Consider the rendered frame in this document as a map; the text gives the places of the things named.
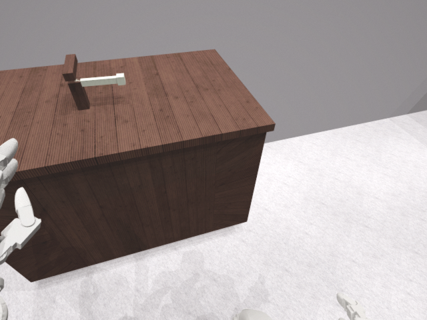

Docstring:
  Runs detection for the tap lever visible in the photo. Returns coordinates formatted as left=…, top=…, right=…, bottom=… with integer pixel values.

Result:
left=76, top=73, right=125, bottom=87

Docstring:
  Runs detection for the right robot hand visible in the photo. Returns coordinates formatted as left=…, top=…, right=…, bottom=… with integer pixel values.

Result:
left=336, top=293, right=371, bottom=320

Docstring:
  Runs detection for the left robot hand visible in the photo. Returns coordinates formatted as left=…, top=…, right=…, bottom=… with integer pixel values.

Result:
left=0, top=138, right=41, bottom=265

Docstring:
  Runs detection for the counter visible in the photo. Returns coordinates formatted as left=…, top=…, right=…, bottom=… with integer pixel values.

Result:
left=0, top=49, right=275, bottom=282

